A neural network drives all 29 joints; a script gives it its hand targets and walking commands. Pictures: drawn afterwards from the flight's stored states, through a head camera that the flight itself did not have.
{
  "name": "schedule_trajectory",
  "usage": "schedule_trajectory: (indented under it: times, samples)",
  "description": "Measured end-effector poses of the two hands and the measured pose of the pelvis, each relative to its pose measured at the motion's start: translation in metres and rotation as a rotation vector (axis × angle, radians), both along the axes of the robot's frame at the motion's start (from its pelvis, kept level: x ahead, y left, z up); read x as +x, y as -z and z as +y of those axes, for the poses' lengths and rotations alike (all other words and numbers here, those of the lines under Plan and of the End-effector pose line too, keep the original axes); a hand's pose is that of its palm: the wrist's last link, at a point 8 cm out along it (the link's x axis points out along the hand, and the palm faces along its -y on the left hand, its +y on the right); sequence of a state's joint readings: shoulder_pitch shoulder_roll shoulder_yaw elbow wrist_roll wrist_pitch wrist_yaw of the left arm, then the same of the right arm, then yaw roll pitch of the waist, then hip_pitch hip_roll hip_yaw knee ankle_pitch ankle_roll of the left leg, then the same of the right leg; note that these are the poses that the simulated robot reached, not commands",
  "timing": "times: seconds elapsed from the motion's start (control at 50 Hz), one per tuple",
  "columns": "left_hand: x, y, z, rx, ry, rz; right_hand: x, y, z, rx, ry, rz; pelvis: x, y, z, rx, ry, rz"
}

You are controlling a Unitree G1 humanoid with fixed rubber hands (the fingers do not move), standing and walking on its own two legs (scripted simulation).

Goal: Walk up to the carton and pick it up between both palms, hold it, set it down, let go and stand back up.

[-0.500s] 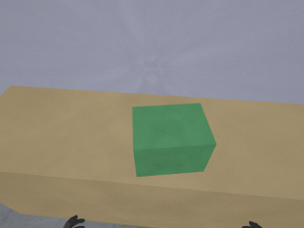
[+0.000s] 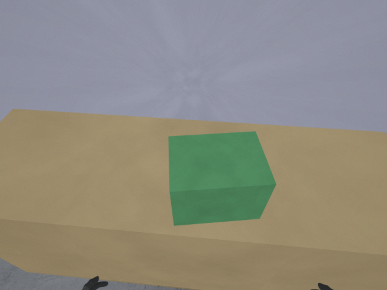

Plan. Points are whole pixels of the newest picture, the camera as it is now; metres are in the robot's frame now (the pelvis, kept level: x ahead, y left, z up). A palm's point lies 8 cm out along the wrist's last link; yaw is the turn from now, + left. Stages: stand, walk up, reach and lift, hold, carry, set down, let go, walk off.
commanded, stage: stand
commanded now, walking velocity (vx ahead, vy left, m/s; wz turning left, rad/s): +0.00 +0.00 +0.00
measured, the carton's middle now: (214, 178) +0.41 +0.00 -0.05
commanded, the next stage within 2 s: none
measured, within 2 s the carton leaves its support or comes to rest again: neither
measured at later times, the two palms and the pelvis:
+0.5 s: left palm out of the picture +0.08 +0.26 -0.10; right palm out of the picture +0.10 -0.27 -0.09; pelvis +0.00 +0.00 +0.00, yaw +0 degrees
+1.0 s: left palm out of the picture +0.07 +0.26 -0.11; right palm out of the picture +0.10 -0.27 -0.10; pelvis +0.00 +0.00 +0.00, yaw +0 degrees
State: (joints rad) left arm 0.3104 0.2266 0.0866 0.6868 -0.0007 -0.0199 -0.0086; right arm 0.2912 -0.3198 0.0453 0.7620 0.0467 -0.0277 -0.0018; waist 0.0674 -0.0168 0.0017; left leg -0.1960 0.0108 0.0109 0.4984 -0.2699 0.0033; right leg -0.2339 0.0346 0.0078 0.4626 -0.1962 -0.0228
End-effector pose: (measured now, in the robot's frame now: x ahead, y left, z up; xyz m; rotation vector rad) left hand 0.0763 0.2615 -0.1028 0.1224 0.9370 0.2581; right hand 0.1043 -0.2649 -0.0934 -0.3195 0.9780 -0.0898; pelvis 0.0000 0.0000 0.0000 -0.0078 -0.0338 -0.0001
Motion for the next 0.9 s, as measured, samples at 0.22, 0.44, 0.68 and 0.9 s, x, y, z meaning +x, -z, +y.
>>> schedule_trajectory:
  times: [0.22, 0.44, 0.68, 0.9]
  samples:
    - [-0.0011, 0.0011, 0.0001, -0.001, -0.001, 0.008, 0.0006, 0.0006, -0.0002, 0.0, 0.001, 0.003, 0.0004, 0.0, 0.0001, 0.0, 0.0, 0.001]
    - [-0.0001, 0.0005, 0.0003, 0.001, -0.001, 0.005, 0.0001, 0.0012, -0.0011, -0.001, 0.001, 0.004, -0.0001, 0.0, 0.0, 0.0, 0.0, 0.0]
    - [-0.0013, 0.002, 0.0005, 0.0, -0.003, 0.017, -0.0016, 0.0024, -0.0016, -0.001, 0.003, 0.011, -0.0002, 0.0, 0.0, 0.0, 0.0, 0.0]
    - [-0.0021, 0.0028, 0.0009, -0.001, -0.005, 0.028, -0.0029, 0.0044, -0.0019, 0.0, 0.007, 0.024, 0.0008, 0.0, 0.0001, 0.0, 0.0, 0.001]
